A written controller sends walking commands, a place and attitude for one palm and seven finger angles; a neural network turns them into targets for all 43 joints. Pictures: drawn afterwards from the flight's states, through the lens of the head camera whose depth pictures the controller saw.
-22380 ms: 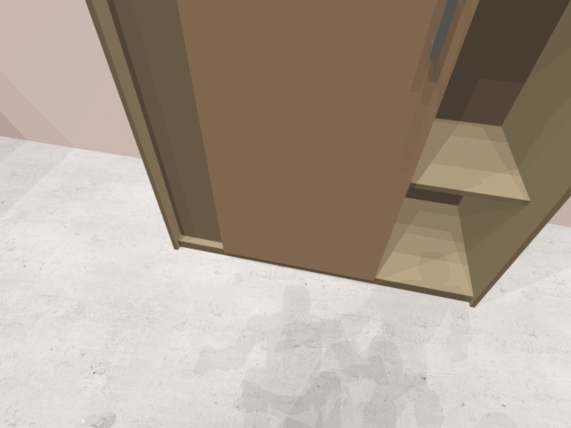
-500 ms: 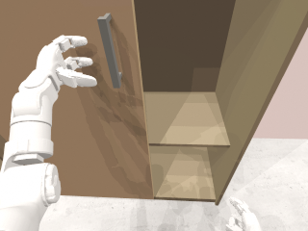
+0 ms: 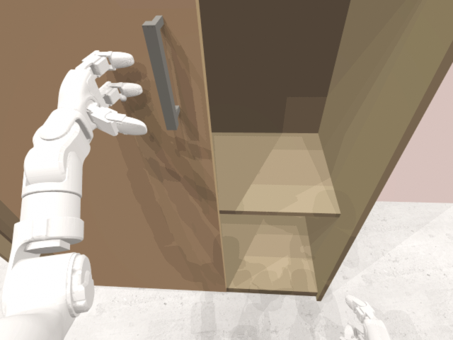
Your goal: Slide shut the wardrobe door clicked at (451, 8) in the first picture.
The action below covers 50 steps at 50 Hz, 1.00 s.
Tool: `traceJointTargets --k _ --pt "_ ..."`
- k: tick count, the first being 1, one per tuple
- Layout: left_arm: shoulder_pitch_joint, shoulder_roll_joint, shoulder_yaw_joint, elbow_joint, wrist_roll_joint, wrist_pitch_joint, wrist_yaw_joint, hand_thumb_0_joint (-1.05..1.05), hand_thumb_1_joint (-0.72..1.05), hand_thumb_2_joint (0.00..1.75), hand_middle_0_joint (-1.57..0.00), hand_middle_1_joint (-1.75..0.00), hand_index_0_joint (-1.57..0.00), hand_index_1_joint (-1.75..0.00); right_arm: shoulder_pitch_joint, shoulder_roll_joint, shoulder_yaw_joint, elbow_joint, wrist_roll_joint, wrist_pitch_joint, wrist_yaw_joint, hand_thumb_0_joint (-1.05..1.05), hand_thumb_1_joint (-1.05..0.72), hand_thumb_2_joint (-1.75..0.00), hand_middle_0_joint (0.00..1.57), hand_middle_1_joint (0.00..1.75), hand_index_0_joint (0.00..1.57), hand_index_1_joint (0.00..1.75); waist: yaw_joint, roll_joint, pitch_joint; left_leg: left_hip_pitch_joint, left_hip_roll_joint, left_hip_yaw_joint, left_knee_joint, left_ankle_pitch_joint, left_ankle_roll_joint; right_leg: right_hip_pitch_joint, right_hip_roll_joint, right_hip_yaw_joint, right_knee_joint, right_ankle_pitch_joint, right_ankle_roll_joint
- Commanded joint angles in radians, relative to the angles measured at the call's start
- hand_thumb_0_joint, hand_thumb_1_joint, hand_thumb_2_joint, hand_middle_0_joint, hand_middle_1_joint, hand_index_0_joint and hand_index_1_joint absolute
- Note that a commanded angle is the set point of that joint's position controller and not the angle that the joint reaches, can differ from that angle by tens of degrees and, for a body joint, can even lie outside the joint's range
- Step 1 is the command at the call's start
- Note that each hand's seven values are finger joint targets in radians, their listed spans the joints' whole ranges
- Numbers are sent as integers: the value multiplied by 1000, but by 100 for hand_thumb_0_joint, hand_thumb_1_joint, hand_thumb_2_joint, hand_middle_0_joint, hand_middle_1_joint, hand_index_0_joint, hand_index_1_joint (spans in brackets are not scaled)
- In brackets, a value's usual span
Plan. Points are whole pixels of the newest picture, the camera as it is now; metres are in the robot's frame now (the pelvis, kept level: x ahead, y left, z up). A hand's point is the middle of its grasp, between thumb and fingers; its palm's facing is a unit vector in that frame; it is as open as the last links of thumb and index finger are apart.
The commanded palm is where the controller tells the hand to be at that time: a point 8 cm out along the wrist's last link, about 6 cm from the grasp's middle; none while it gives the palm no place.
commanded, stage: move the hooked fingers beside the handle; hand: left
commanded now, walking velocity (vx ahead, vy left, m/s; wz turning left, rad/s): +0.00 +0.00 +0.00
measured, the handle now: (165, 76) +0.46 +0.12 +0.27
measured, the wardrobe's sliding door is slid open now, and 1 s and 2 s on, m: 0.39 0.39 0.39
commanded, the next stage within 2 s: feel for the door with the fingertips in 1.28 s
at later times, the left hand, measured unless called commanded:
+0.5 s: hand (123, 89) +0.39 +0.17 +0.29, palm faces +0.03 -1.00 -0.05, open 14.0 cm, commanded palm +0.38 +0.22 +0.27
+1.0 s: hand (124, 100) +0.40 +0.18 +0.26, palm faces +0.01 -1.00 -0.04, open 14.0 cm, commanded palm +0.37 +0.22 +0.27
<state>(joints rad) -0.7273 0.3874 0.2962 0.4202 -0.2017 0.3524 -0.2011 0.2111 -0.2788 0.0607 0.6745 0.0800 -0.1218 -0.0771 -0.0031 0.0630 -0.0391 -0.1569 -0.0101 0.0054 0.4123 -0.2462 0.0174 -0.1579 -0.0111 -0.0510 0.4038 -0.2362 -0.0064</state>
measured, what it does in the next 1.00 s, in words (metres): stands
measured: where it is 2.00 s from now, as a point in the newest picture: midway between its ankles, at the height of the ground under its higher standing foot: outside the picture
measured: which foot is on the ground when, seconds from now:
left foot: down 0.00-1.00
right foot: down 0.00-1.00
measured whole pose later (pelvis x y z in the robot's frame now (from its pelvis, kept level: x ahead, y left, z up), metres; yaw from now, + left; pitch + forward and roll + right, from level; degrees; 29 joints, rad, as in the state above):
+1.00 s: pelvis -0.01 -0.01 +0.00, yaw +1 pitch -1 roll +0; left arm -0.77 0.42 0.27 0.48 -0.21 0.41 -0.22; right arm 0.22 -0.30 0.05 0.69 0.09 -0.10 -0.09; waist 0.00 0.08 -0.04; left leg -0.17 0.00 -0.01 0.42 -0.24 0.01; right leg -0.16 0.00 -0.07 0.40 -0.23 -0.02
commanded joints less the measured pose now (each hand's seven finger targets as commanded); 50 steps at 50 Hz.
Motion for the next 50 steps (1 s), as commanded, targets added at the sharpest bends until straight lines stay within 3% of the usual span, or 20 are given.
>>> traceJointTargets --k 1,7,11,14,16,19,22,25,26,30,32,34,35,36,38,41,42,43,47,50 --pt "-562 249 50 -307 -11 -88 25 0 -50 30 -30 -120 -30 -120 -135 -105 -38 -153 -9 -61 -2 0 -90 -90 20 30 20 30 -1 36 -338 183 5 -39 -10 376 18 60 13 7 -20 347 -30" --pt "-386 177 29 -161 -20 30 29 0 -50 30 -30 -120 -30 -120 -147 -108 -34 -148 -1 -28 5 0 -90 -90 20 30 20 30 12 -82 -219 86 5 -32 -28 326 19 44 13 -6 -25 339 -25" --pt "-329 224 75 -246 -19 37 34 0 -50 30 -30 -120 -30 -120 -172 -104 -34 -175 -3 -4 10 0 -90 -90 20 30 20 30 30 -116 -265 85 4 -21 -16 362 24 88 10 0 -12 386 -22" --pt "-454 216 49 -354 -21 -3 38 0 -50 30 -30 -120 -30 -120 -192 -94 -30 -189 -3 -7 5 0 -90 -90 20 30 20 30 10 -102 -290 118 2 -24 -16 341 29 77 10 8 -17 364 -17" --pt "-512 268 72 -427 -14 -35 49 0 -50 30 -30 -120 -30 -120 -198 -92 -28 -188 -7 -11 2 0 -90 -90 20 30 20 30 11 -42 -308 140 2 -25 -11 342 29 82 9 16 -19 348 -21" --pt "-597 207 12 -473 -12 -59 49 0 -50 30 -30 -120 -30 -120 -200 -84 -26 -181 -7 -28 -4 0 -90 -90 20 30 20 30 -10 45 -340 201 -1 -32 -10 345 24 61 11 16 -22 336 -26" --pt "-573 155 -30 -312 -23 -20 38 0 -50 30 -30 -120 -30 -120 -188 -92 -24 -141 0 -27 -11 0 -90 -90 20 30 20 30 -28 28 -248 162 0 -37 -17 278 22 16 16 9 -43 282 -27" --pt "-520 106 -68 -125 -26 44 28 0 -50 30 -30 -120 -30 -120 -168 -103 -26 -117 7 -24 -17 0 -90 -90 20 30 20 30 -33 -63 -172 97 -1 -42 -30 203 25 -23 17 1 -53 216 -22" --pt "-466 135 -36 -47 -23 60 33 0 -50 30 -30 -120 -30 -120 -158 -108 -28 -108 5 -18 -15 0 -90 -90 20 30 20 30 -17 -73 -148 65 -3 -43 -33 178 22 -27 16 0 -60 183 -24" --pt "-507 202 16 -80 -14 35 45 0 -50 30 -30 -120 -30 -120 -152 -107 -30 -139 -1 -15 -10 0 -90 -90 20 30 20 30 -1 -99 -243 64 -8 -33 -25 230 28 35 5 13 -40 251 -21" --pt "-538 313 107 -185 -8 -29 61 0 -50 30 -30 -120 -30 -120 -151 -104 -31 -162 -11 -15 -6 0 -90 -90 20 30 20 30 19 -101 -337 73 -9 -29 -23 285 30 122 0 23 -25 323 -20" --pt "-547 357 147 -295 -2 -92 59 0 -50 30 -30 -120 -30 -120 -159 -94 -31 -188 -14 -20 -5 0 -90 -90 20 30 20 30 31 -109 -408 97 -9 -22 -19 353 36 192 -1 29 -4 417 -18" --pt "-558 388 167 -336 1 -116 56 0 -50 30 -30 -120 -30 -120 -162 -93 -32 -194 -13 -22 -5 0 -90 -90 20 30 20 30 34 -85 -429 108 -9 -15 -15 364 38 205 -3 35 -2 439 -16" --pt "-531 396 166 -312 5 -127 52 0 -50 30 -30 -120 -30 -120 -156 -95 -30 -189 -14 -16 -4 0 -90 -90 20 30 20 30 31 -81 -391 88 -4 -17 -20 348 37 198 -4 31 -7 415 -16" --pt "-514 352 131 -289 7 -120 34 0 -50 30 -30 -120 -30 -120 -153 -96 -32 -186 -7 -20 -4 0 -90 -90 20 30 20 30 17 -51 -337 104 0 -13 -24 335 36 153 4 27 -17 398 -18" --pt "-492 231 14 -165 2 -51 -5 0 -50 30 -30 -120 -30 -120 -144 -106 -35 -163 7 -21 -9 0 -90 -90 20 30 20 30 -11 9 -201 85 -3 -11 -29 243 32 42 8 16 -51 288 -22" --pt "-481 219 3 -106 -6 -23 -12 0 -50 30 -30 -120 -30 -120 -134 -112 -35 -152 12 -24 -11 0 -90 -90 20 30 20 30 -20 -11 -159 73 -1 -22 -34 215 31 8 14 9 -59 256 -21" --pt "-486 189 -29 -97 -9 -4 -22 0 -50 30 -30 -120 -30 -120 -131 -115 -38 -148 15 -28 -12 0 -90 -90 20 30 20 30 -26 13 -151 81 -2 -22 -33 204 30 -15 15 12 -65 238 -22" --pt "-525 164 -41 -135 -39 3 -30 0 -50 30 -30 -120 -30 -120 -133 -119 -43 -146 14 -43 -14 0 -90 -90 20 30 20 30 -33 -35 -215 104 -5 -33 -20 206 32 -11 16 9 -62 229 -22" --pt "-598 227 27 -284 -43 -59 -4 0 -50 30 -30 -120 -30 -120 -143 -111 -44 -159 0 -62 -11 0 -90 -90 20 30 20 30 -15 -59 -347 158 -6 -39 -11 281 34 57 14 14 -35 299 -22"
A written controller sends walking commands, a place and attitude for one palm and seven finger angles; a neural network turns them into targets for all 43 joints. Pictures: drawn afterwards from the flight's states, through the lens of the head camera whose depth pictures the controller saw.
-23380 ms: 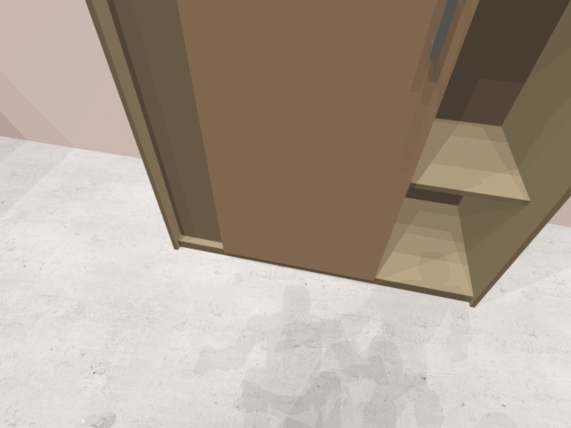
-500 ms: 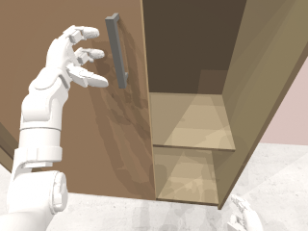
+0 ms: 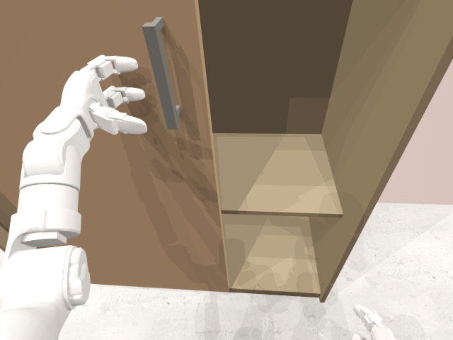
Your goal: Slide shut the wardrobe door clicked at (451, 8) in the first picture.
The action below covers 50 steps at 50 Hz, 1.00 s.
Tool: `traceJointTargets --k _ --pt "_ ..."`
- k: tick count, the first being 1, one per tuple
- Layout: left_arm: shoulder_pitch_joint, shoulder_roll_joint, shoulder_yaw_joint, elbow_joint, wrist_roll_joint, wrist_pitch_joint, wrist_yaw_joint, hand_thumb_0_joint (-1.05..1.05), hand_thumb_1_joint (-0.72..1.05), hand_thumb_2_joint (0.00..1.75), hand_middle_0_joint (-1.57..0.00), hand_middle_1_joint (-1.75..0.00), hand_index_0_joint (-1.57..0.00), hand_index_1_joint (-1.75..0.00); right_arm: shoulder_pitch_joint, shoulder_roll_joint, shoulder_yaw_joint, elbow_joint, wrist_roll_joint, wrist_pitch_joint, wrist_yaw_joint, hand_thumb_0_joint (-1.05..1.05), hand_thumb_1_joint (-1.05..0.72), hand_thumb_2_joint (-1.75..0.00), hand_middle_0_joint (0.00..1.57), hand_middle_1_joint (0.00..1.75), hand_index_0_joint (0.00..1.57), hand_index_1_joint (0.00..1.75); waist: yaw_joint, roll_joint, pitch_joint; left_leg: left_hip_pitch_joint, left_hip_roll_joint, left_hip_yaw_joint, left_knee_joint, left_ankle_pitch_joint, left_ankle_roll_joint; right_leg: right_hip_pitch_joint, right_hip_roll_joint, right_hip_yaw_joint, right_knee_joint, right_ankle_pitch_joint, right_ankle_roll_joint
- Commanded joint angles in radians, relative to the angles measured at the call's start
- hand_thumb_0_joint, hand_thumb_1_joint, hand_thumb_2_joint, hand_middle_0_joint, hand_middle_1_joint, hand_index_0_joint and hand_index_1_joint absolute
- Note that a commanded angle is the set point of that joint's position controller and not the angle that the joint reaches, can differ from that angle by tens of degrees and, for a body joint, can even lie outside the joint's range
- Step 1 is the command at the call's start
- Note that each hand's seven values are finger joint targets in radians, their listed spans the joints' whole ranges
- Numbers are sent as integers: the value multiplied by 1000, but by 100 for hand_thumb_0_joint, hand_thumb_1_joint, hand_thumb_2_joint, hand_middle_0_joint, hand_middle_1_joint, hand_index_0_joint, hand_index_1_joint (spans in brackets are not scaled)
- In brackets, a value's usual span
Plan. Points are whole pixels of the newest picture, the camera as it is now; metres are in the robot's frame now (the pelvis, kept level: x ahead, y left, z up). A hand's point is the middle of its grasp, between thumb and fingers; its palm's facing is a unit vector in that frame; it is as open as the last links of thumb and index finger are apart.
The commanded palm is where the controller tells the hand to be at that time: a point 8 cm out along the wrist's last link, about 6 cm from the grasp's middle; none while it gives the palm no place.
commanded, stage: move the hooked fingers beside the handle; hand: left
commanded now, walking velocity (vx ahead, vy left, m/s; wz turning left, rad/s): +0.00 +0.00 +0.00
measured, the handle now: (166, 77) +0.47 +0.12 +0.27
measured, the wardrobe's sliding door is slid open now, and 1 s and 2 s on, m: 0.39 0.39 0.39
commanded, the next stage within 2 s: feel for the door with the fingertips in 0.28 s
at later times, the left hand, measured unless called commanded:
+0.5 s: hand (123, 94) +0.39 +0.17 +0.28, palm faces -0.03 -1.00 -0.02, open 14.0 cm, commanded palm +0.38 +0.22 +0.27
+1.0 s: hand (142, 89) +0.41 +0.15 +0.28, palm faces +0.04 -1.00 -0.03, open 14.0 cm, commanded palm +0.39 +0.19 +0.27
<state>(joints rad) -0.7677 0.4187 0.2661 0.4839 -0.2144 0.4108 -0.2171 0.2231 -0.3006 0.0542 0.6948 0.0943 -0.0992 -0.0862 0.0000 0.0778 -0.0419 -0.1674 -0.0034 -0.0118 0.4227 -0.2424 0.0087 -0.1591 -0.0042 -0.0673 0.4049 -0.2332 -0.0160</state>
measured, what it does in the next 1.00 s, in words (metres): stands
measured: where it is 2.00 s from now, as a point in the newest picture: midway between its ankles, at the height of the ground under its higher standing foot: outside the picture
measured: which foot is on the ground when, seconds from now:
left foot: down 0.00-1.00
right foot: down 0.00-1.00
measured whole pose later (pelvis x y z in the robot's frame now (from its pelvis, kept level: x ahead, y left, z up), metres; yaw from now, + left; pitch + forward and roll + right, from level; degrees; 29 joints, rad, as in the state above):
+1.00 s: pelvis +0.00 +0.00 +0.00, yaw -1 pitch -2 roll +0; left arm -0.74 0.32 0.25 0.32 -0.19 0.47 -0.07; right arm 0.16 -0.26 0.08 0.68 0.07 -0.05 -0.07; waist 0.00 0.07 -0.05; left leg -0.13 0.00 0.01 0.40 -0.24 0.01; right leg -0.13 0.00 -0.05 0.40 -0.23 -0.02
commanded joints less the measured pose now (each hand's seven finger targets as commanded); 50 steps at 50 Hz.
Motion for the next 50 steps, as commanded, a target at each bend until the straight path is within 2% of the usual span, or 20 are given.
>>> traceJointTargets --k 1,2,3,5,6,9,13,16,17,19,23,27,30,35,39,42,43,44,46,50 --pt "-557 234 90 -399 -29 -144 28 0 -50 30 -30 -120 -30 -120 -153 -86 -35 -179 -21 -85 1 0 -90 -90 20 30 20 30 -6 -53 -368 171 -12 -25 -20 303 41 84 5 30 -29 312 -15" --pt "-554 278 139 -423 -25 -161 41 0 -50 30 -30 -120 -30 -120 -155 -86 -35 -183 -24 -87 3 0 -90 -90 20 30 20 30 2 -55 -398 180 -13 -24 -17 325 41 106 6 34 -23 340 -13" --pt "-551 279 139 -406 -20 -169 47 0 -50 30 -30 -120 -30 -120 -160 -82 -30 -180 -25 -85 3 0 -90 -90 20 30 20 30 2 -63 -386 170 -12 -18 -21 322 40 111 5 35 -21 342 -11" --pt "-515 279 148 -346 -10 -158 60 0 -50 30 -30 -120 -30 -120 -161 -80 -27 -173 -25 -78 3 0 -90 -90 20 30 20 30 7 -85 -335 133 -9 -12 -30 305 40 107 4 33 -21 333 -8" --pt "-472 315 171 -296 6 -144 69 0 -50 30 -30 -120 -30 -120 -156 -86 -28 -165 -25 -67 4 0 -90 -90 20 30 20 30 16 -59 -292 108 -6 -9 -35 289 37 94 1 33 -29 307 -12" --pt "-426 225 73 -129 26 -68 58 0 -50 30 -30 -120 -30 -120 -144 -88 -23 -155 -13 -47 1 0 -90 -90 20 30 20 30 -9 -71 -145 46 -3 -5 -53 212 34 13 3 26 -51 235 -8" --pt "-403 216 60 -153 14 -44 19 0 -50 30 -30 -120 -30 -120 -145 -94 -29 -185 -7 -38 1 0 -90 -90 20 30 20 30 -8 -72 -214 81 -5 -5 -37 254 37 34 2 29 -43 290 -12" --pt "-467 174 38 -331 -18 -105 -2 0 -50 30 -30 -120 -30 -120 -163 -78 -31 -210 -13 -55 5 0 -90 -90 20 30 20 30 -12 -65 -329 161 -5 -13 -14 343 39 77 3 27 -23 372 -15" --pt "-490 216 79 -390 -24 -128 -2 0 -50 30 -30 -120 -30 -120 -166 -81 -33 -214 -16 -63 5 0 -90 -90 20 30 20 30 -6 -68 -375 185 -7 -15 -11 362 40 96 5 32 -20 396 -14" --pt "-533 223 86 -480 -31 -157 0 0 -50 30 -30 -120 -30 -120 -181 -75 -29 -216 -17 -73 4 0 -90 -90 20 30 20 30 -7 -35 -404 218 -8 -16 -10 377 38 98 6 32 -14 395 -14" --pt "-475 122 28 -417 -28 -115 40 0 -50 30 -30 -120 -30 -120 -182 -73 -26 -176 -18 -77 9 0 -90 -90 20 30 20 30 -10 10 -280 189 0 -27 -24 323 27 20 12 19 -30 304 -17" --pt "-443 66 -24 -294 -10 -12 84 0 -50 30 -30 -120 -30 -120 -189 -78 -23 -150 -10 -54 9 0 -90 -90 20 30 20 30 -13 -33 -155 101 2 -33 -51 223 23 -24 13 9 -50 191 -18" --pt "-469 51 -30 -327 -2 11 111 0 -50 30 -30 -120 -30 -120 -199 -73 -24 -161 -16 -48 12 0 -90 -90 20 30 20 30 -9 -68 -220 125 2 -36 -49 256 25 1 12 13 -40 214 -18" --pt "-491 71 31 -481 -13 -50 149 0 -50 30 -30 -120 -30 -120 -223 -53 -22 -186 -34 -45 20 0 -90 -90 20 30 20 30 16 -111 -382 193 -2 -19 -29 386 27 111 10 23 -8 365 -15" --pt "-412 125 86 -446 8 -47 176 0 -50 30 -30 -120 -30 -120 -224 -52 -18 -180 -37 -22 22 0 -90 -90 20 30 20 30 32 -126 -329 134 0 1 -39 370 30 133 7 29 -14 379 -10" --pt "-447 105 48 -439 21 -29 180 0 -50 30 -30 -120 -30 -120 -234 -51 -15 -184 -32 -6 20 0 -90 -90 20 30 20 30 18 -102 -261 114 -2 6 -46 322 34 101 6 30 -35 338 -9" --pt "-449 134 65 -409 25 -22 179 0 -50 30 -30 -120 -30 -120 -231 -55 -16 -178 -30 -4 17 0 -90 -90 20 30 20 30 16 -111 -247 105 -1 5 -48 309 34 98 6 31 -38 327 -9" --pt "-467 114 42 -414 25 -18 171 0 -50 30 -30 -120 -30 -120 -232 -53 -15 -181 -29 -4 15 0 -90 -90 20 30 20 30 10 -85 -245 111 -3 9 -48 303 35 91 6 34 -41 323 -9" --pt "-452 140 59 -377 23 -13 162 0 -50 30 -30 -120 -30 -120 -222 -59 -17 -176 -30 1 13 0 -90 -90 20 30 20 30 13 -85 -245 105 -6 7 -45 298 36 99 5 33 -46 319 -11" --pt "-511 61 -28 -352 10 -15 117 0 -50 30 -30 -120 -30 -120 -213 -58 -21 -174 -18 -13 8 0 -90 -90 20 30 20 30 -20 -56 -253 145 -10 8 -35 288 40 63 9 33 -51 323 -10"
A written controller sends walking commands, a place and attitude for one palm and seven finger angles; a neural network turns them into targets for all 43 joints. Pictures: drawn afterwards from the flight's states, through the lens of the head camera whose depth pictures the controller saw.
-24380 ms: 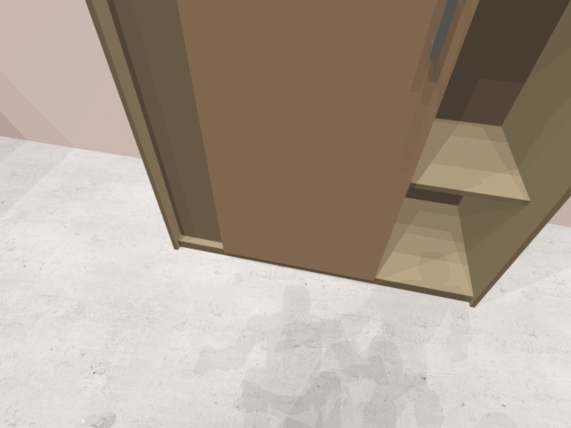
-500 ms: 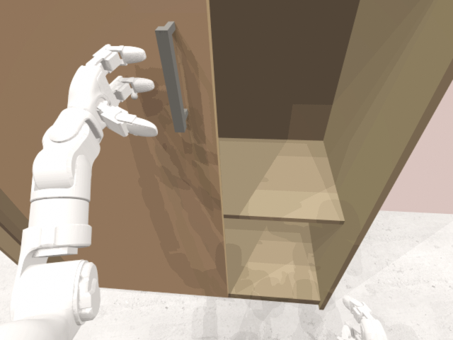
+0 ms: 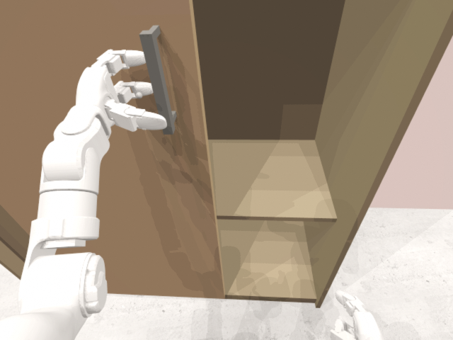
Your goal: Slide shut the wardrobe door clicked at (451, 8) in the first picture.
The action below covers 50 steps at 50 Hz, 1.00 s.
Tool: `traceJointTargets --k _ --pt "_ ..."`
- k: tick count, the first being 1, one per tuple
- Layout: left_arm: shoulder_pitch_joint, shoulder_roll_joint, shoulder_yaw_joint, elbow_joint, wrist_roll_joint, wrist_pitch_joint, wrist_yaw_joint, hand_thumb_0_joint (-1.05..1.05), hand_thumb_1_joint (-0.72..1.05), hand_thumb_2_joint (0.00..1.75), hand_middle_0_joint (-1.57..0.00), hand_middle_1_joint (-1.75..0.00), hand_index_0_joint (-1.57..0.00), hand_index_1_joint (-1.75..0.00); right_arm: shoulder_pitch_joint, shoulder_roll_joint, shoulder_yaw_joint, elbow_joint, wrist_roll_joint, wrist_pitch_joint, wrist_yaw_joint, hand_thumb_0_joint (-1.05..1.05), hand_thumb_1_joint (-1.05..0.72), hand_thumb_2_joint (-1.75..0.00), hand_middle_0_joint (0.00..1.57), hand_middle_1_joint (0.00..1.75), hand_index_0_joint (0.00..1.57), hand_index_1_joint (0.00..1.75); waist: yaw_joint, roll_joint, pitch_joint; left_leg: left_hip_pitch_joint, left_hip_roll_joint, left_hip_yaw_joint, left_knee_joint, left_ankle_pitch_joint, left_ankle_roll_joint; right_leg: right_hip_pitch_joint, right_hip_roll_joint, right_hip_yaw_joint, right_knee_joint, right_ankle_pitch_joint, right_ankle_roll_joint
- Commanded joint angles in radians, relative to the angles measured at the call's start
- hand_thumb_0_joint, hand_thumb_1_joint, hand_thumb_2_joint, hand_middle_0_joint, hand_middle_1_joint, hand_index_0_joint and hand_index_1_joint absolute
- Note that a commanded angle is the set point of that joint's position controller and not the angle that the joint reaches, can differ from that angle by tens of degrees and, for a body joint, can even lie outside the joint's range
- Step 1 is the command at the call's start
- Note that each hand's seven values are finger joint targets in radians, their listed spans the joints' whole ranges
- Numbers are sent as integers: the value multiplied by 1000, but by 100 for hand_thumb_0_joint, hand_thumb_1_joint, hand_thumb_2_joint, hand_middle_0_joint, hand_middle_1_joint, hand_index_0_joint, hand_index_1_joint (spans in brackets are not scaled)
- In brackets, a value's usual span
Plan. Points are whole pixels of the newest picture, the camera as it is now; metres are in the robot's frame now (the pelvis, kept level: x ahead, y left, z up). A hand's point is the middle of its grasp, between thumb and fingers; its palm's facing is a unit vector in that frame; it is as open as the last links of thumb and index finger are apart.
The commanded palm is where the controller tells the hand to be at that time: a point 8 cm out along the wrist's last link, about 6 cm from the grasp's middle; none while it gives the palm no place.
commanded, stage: feel for the door with the fingertips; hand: left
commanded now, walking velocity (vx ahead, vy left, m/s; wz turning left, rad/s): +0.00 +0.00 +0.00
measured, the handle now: (162, 83) +0.46 +0.14 +0.27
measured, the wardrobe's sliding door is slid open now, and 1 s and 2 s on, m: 0.39 0.39 0.39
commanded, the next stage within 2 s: slide the fingers in behind the handle in 0.32 s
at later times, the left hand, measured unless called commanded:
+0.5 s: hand (146, 90) +0.42 +0.15 +0.28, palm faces +0.03 -1.00 -0.02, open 13.9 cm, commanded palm +0.39 +0.20 +0.27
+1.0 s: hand (151, 94) +0.41 +0.14 +0.28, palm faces +0.00 -1.00 -0.01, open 14.0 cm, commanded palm +0.39 +0.19 +0.27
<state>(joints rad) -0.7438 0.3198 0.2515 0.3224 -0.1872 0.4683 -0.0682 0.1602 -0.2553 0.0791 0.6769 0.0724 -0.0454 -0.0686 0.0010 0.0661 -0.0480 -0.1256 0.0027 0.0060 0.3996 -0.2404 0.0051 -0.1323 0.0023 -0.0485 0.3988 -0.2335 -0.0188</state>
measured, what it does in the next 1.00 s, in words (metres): stands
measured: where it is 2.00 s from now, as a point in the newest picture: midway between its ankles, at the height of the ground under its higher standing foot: outside the picture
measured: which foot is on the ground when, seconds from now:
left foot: down 0.00-1.00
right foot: down 0.00-1.00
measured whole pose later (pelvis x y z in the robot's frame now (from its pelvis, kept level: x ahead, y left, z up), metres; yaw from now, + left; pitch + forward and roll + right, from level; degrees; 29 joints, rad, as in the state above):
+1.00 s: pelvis -0.01 +0.01 +0.00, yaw +0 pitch -2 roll +0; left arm -0.82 0.28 0.21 0.44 -0.19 0.41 -0.06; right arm 0.17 -0.26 0.07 0.70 0.07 -0.09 -0.07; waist 0.00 0.06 -0.04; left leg -0.14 -0.01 0.01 0.40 -0.23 0.02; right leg -0.14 -0.01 -0.05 0.39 -0.22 -0.01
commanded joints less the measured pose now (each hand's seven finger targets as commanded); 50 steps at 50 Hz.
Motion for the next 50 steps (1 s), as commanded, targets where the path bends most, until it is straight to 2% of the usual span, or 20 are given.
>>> traceJointTargets --k 1,4,7,9,11,12,16,17,18,20,22,26,32,36,37,40,42,44,47,50 --pt "-540 127 -41 -176 -24 -79 -40 0 -50 30 -30 -120 -30 -120 -142 -104 -46 -150 3 -68 -10 0 -90 -90 20 30 20 30 -25 -44 -241 99 -18 -17 -12 275 41 33 2 10 -48 305 -10" --pt "-567 165 -5 -137 -38 -89 -51 0 -50 30 -30 -120 -30 -120 -130 -114 -52 -139 4 -83 -14 0 -90 -90 20 30 20 30 -28 -87 -260 105 -19 -23 -12 257 45 24 5 12 -51 293 -7" --pt "-592 182 5 -124 -35 -109 -42 0 -50 30 -30 -120 -30 -120 -125 -114 -51 -134 3 -86 -14 0 -90 -90 20 30 20 30 -23 -41 -260 95 -23 -22 -14 255 43 29 0 16 -49 287 -10" --pt "-609 187 14 -95 -27 -119 -28 0 -50 30 -30 -120 -30 -120 -113 -111 -52 -128 1 -91 -11 0 -90 -90 20 30 20 30 -22 -58 -258 86 -22 -23 -15 246 44 25 0 17 -51 274 -7" --pt "-590 252 64 -85 -17 -135 -12 0 -50 30 -30 -120 -30 -120 -108 -117 -56 -127 -4 -86 -11 0 -90 -90 20 30 20 30 -6 -76 -269 69 -20 -20 -17 255 44 55 -2 19 -50 280 -8" --pt "-615 220 36 -83 -19 -142 -13 0 -50 30 -30 -120 -30 -120 -110 -114 -53 -131 -3 -87 -11 0 -90 -90 20 30 20 30 -16 -93 -261 65 -21 -19 -21 242 46 51 -2 19 -50 276 -4" --pt "-577 284 93 -20 -1 -160 -5 0 -50 30 -30 -120 -30 -120 -90 -119 -56 -129 -8 -85 -10 0 -90 -90 20 30 20 30 1 -109 -270 43 -16 -13 -25 256 46 81 -5 23 -45 298 -5" --pt "-590 280 89 -44 -1 -167 -9 0 -50 30 -30 -120 -30 -120 -90 -117 -56 -138 -6 -86 -9 0 -90 -90 20 30 20 30 -1 -85 -280 48 -18 -8 -26 261 48 89 -8 27 -45 317 -4" --pt "-578 287 94 -20 2 -164 -13 0 -50 30 -30 -120 -30 -120 -87 -117 -55 -139 -5 -85 -10 0 -90 -90 20 30 20 30 -1 -111 -270 39 -17 -8 -28 256 48 91 -7 26 -45 318 -2" --pt "-630 245 46 -32 5 -171 -23 0 -50 30 -30 -120 -30 -120 -83 -115 -56 -139 -2 -89 -11 0 -90 -90 20 30 20 30 -19 -96 -257 53 -16 -5 -27 245 49 61 -4 24 -51 304 -1" --pt "-613 246 46 -20 3 -177 -25 0 -50 30 -30 -120 -30 -120 -79 -118 -58 -138 1 -91 -9 0 -90 -90 20 30 20 30 -18 -85 -238 50 -12 -9 -30 228 48 48 -2 23 -59 276 -4" --pt "-589 226 38 -60 -2 -181 -34 0 -50 30 -30 -120 -30 -120 -78 -118 -60 -144 -2 -98 -9 0 -90 -90 20 30 20 30 -10 -48 -277 78 -13 -13 -27 255 45 61 -1 19 -52 285 -11" --pt "-573 178 12 -67 -19 -161 -31 0 -50 30 -30 -120 -30 -120 -85 -119 -60 -138 2 -107 -8 0 -90 -90 20 30 20 30 -17 -80 -234 77 -7 -23 -38 224 44 20 6 11 -60 237 -8" --pt "-569 238 61 -89 -9 -153 -9 0 -50 30 -30 -120 -30 -120 -90 -121 -59 -135 -4 -104 -10 0 -90 -90 20 30 20 30 -1 -76 -246 68 -6 -22 -43 218 41 35 3 14 -61 212 -9" --pt "-579 200 35 -112 -12 -153 -8 0 -50 30 -30 -120 -30 -120 -99 -115 -57 -142 -3 -107 -8 0 -90 -90 20 30 20 30 -7 -52 -250 78 -9 -19 -39 230 42 34 1 18 -58 233 -9" --pt "-582 208 42 -149 -8 -156 -2 0 -50 30 -30 -120 -30 -120 -102 -112 -58 -145 -4 -108 -7 0 -90 -90 20 30 20 30 -6 -69 -278 94 -7 -19 -35 262 42 52 3 17 -50 269 -8" --pt "-571 157 -2 -153 -8 -154 -3 0 -50 30 -30 -120 -30 -120 -112 -106 -55 -147 -1 -104 -4 0 -90 -90 20 30 20 30 -13 -34 -258 103 -6 -21 -36 251 39 30 4 15 -56 248 -11" --pt "-610 106 -48 -124 -10 -140 -2 0 -50 30 -30 -120 -30 -120 -109 -105 -55 -135 1 -107 -7 0 -90 -90 20 30 20 30 -31 -48 -217 103 -3 -23 -36 220 40 -13 8 12 -65 213 -8" --pt "-579 172 17 -86 -13 -120 9 0 -50 30 -30 -120 -30 -120 -105 -116 -55 -127 -3 -99 -10 0 -90 -90 20 30 20 30 -14 -69 -231 84 -6 -28 -41 218 37 10 7 13 -64 209 -11" --pt "-609 153 9 -103 -11 -117 19 0 -50 30 -30 -120 -30 -120 -109 -107 -53 -132 -7 -100 -10 0 -90 -90 20 30 20 30 -14 -88 -264 94 -9 -21 -33 256 40 31 4 16 -54 258 -7"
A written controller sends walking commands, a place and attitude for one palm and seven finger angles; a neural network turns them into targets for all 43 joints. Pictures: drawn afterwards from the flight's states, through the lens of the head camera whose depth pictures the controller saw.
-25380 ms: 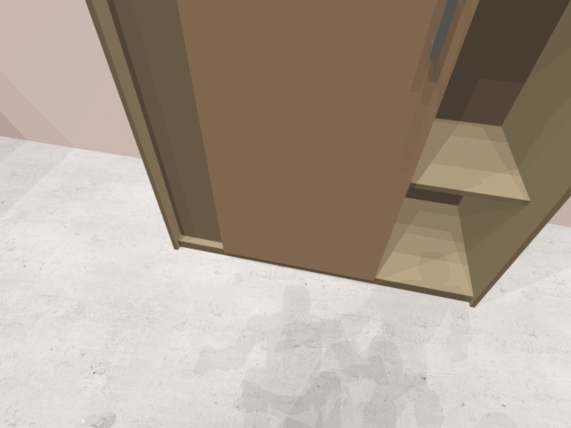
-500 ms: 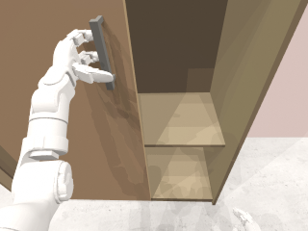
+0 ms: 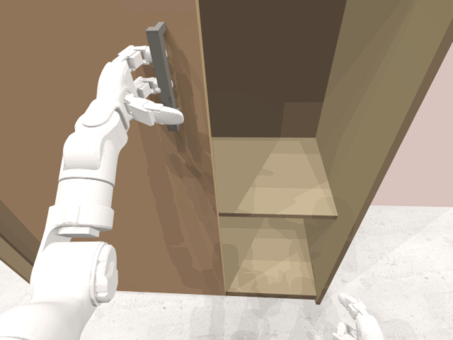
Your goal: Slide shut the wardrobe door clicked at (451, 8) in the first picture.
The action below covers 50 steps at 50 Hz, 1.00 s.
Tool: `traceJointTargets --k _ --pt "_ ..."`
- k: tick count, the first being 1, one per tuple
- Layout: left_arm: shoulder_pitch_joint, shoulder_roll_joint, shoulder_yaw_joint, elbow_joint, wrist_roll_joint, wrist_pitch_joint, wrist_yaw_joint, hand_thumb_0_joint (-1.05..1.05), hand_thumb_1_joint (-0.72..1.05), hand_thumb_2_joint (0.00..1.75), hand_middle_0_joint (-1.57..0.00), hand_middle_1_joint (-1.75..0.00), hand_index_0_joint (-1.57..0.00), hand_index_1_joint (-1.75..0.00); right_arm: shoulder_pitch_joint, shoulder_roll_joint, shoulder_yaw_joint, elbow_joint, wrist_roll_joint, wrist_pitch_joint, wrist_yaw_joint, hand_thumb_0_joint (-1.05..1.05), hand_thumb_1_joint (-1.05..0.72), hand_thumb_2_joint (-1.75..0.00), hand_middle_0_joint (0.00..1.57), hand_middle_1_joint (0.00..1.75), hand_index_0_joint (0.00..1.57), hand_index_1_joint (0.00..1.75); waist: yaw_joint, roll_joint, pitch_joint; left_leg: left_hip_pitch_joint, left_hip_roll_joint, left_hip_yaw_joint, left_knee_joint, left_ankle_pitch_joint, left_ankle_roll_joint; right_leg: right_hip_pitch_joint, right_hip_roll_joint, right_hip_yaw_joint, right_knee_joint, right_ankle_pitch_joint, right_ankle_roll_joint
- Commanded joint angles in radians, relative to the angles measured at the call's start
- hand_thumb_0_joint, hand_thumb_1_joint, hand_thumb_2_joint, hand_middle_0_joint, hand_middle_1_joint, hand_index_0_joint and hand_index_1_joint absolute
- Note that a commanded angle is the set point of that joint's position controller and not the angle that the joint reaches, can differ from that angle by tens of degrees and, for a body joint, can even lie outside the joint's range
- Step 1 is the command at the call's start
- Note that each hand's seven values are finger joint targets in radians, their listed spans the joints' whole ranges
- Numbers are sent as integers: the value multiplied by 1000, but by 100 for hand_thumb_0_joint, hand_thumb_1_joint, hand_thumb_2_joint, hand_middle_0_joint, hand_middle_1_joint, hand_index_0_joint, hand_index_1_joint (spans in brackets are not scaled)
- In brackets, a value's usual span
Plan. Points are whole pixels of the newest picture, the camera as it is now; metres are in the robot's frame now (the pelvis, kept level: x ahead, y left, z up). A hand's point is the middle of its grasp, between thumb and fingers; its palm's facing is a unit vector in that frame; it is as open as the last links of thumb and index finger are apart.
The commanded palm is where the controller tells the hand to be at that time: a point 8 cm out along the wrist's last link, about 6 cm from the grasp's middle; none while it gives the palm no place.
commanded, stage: slide the fingers in behind the handle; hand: left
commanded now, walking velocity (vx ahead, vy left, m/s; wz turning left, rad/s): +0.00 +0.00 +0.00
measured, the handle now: (167, 80) +0.47 +0.13 +0.27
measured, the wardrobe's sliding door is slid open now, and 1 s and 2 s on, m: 0.39 0.39 0.39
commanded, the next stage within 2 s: grip the handle and tug to test in 1.24 s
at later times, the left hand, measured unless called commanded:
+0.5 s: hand (173, 91) +0.42 +0.10 +0.27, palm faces +0.01 -1.00 -0.01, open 14.0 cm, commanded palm +0.40 +0.15 +0.27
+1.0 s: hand (174, 89) +0.42 +0.10 +0.27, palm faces +0.00 -1.00 +0.01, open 14.0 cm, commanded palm +0.40 +0.16 +0.27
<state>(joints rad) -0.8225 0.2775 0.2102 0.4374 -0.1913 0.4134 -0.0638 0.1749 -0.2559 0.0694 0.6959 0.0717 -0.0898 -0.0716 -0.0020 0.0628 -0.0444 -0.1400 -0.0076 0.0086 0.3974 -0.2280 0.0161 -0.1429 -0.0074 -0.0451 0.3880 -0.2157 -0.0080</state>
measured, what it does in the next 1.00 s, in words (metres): stands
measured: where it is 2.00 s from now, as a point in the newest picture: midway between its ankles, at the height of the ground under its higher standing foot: outside the picture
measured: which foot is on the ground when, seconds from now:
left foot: down 0.00-1.00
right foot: down 0.00-1.00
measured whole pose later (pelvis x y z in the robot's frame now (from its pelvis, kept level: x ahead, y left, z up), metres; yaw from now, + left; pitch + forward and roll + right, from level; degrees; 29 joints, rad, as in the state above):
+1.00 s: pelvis +0.00 -0.01 +0.00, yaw +0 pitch -2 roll +0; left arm -0.82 0.22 0.19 0.41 -0.19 0.43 0.00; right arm 0.18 -0.25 0.06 0.70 0.06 -0.05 -0.06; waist -0.01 0.06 -0.04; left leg -0.12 0.00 0.01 0.39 -0.23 0.01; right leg -0.13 0.00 -0.05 0.38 -0.22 -0.02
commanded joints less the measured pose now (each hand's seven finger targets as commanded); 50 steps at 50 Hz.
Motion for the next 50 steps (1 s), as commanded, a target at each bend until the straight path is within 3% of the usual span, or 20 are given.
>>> traceJointTargets --k 1,2,4,6,7,11,12,16,20,21,23,27,30,32,36,37,41,44,47,50 --pt "-507 223 69 -204 0 -67 22 0 -50 30 -30 -120 -30 -120 -123 -109 -43 -146 -9 -48 -6 0 -90 -90 20 30 20 30 -3 -81 -264 98 3 -22 -31 247 26 51 12 9 -43 233 -21" --pt "-530 181 39 -225 -5 -74 21 0 -50 30 -30 -120 -30 -120 -125 -103 -41 -153 -9 -50 -3 0 -90 -90 20 30 20 30 -10 -77 -271 108 2 -24 -33 251 28 50 12 11 -41 247 -20" --pt "-498 210 69 -229 -1 -79 23 0 -50 30 -30 -120 -30 -120 -123 -103 -42 -156 -10 -48 -2 0 -90 -90 20 30 20 30 -1 -94 -286 112 4 -23 -27 289 28 70 13 10 -31 290 -20" --pt "-507 189 46 -229 2 -84 24 0 -50 30 -30 -120 -30 -120 -122 -102 -43 -154 -11 -39 -1 0 -90 -90 20 30 20 30 -3 -82 -282 108 3 -21 -27 284 26 71 12 7 -32 281 -22" --pt "-526 151 13 -268 2 -88 21 0 -50 30 -30 -120 -30 -120 -129 -98 -44 -162 -8 -43 2 0 -90 -90 20 30 20 30 -12 -47 -290 131 4 -18 -25 296 26 62 13 10 -32 297 -22" --pt "-486 129 6 -334 -1 -77 26 0 -50 30 -30 -120 -30 -120 -144 -94 -46 -170 -9 -40 10 0 -90 -90 20 30 20 30 1 -27 -309 153 4 -23 -14 357 22 76 15 2 -19 337 -29" --pt "-487 91 -21 -352 -7 -72 25 0 -50 30 -30 -120 -30 -120 -148 -92 -45 -172 -7 -40 12 0 -90 -90 20 30 20 30 -8 -48 -300 159 4 -26 -15 353 22 67 18 0 -21 340 -26" --pt "-433 120 22 -310 -9 -26 47 0 -50 30 -30 -120 -30 -120 -158 -97 -45 -159 -10 -23 11 0 -90 -90 20 30 20 30 9 -88 -257 120 3 -25 -20 319 22 60 20 -3 -26 301 -25" --pt "-477 116 15 -286 2 2 76 0 -50 30 -30 -120 -30 -120 -162 -94 -41 -153 -11 -10 7 0 -90 -90 20 30 20 30 -3 -122 -225 94 3 -18 -29 272 28 42 18 2 -37 261 -16" --pt "-483 110 6 -278 7 -2 84 0 -50 30 -30 -120 -30 -120 -158 -93 -40 -148 -15 -5 9 0 -90 -90 20 30 20 30 0 -93 -211 88 1 -19 -30 263 26 36 16 1 -41 239 -19" --pt "-513 114 0 -262 13 -9 87 0 -50 30 -30 -120 -30 -120 -154 -92 -41 -147 -12 -7 8 0 -90 -90 20 30 20 30 -10 -100 -219 94 2 -19 -30 244 28 32 17 8 -44 230 -17" --pt "-571 60 -47 -319 9 -45 81 0 -50 30 -30 -120 -30 -120 -156 -83 -42 -158 -14 -16 10 0 -90 -90 20 30 20 30 -17 -33 -287 147 0 -21 -22 281 26 49 17 10 -35 267 -25" --pt "-544 64 -28 -326 -1 -54 77 0 -50 30 -30 -120 -30 -120 -156 -82 -43 -162 -16 -20 10 0 -90 -90 20 30 20 30 -7 -85 -334 155 -4 -20 -17 326 27 91 18 9 -21 334 -22" --pt "-544 76 -20 -311 -1 -60 79 0 -50 30 -30 -120 -30 -120 -151 -86 -43 -158 -17 -17 11 0 -90 -90 20 30 20 30 -9 -102 -312 134 -4 -16 -22 311 30 95 16 10 -29 331 -19" --pt "-527 85 -20 -282 9 -59 79 0 -50 30 -30 -120 -30 -120 -151 -86 -44 -151 -15 -14 10 0 -90 -90 20 30 20 30 -8 -91 -270 117 -4 -13 -24 274 32 75 15 10 -40 287 -20" --pt "-556 53 -49 -287 4 -60 76 0 -50 30 -30 -120 -30 -120 -152 -85 -42 -151 -13 -16 10 0 -90 -90 20 30 20 30 -21 -83 -253 119 -4 -13 -26 263 33 59 16 10 -44 282 -18" --pt "-557 83 -27 -248 8 -52 78 0 -50 30 -30 -120 -30 -120 -144 -90 -43 -143 -15 -15 5 0 -90 -90 20 30 20 30 -15 -90 -243 105 -6 -13 -25 251 34 57 15 10 -48 263 -18" --pt "-549 119 12 -266 5 -56 77 0 -50 30 -30 -120 -30 -120 -140 -89 -45 -150 -17 -20 4 0 -90 -90 20 30 20 30 -6 -84 -292 115 -8 -13 -25 273 34 87 13 14 -37 296 -18" --pt "-516 152 44 -261 -1 -60 71 0 -50 30 -30 -120 -30 -120 -142 -92 -44 -154 -17 -15 4 0 -90 -90 20 30 20 30 2 -95 -295 100 -9 -9 -26 280 34 110 10 15 -37 316 -17" --pt "-510 140 29 -242 -1 -58 62 0 -50 30 -30 -120 -30 -120 -142 -91 -43 -156 -14 -14 3 0 -90 -90 20 30 20 30 -4 -111 -265 87 -7 -5 -28 269 35 96 12 15 -40 311 -14"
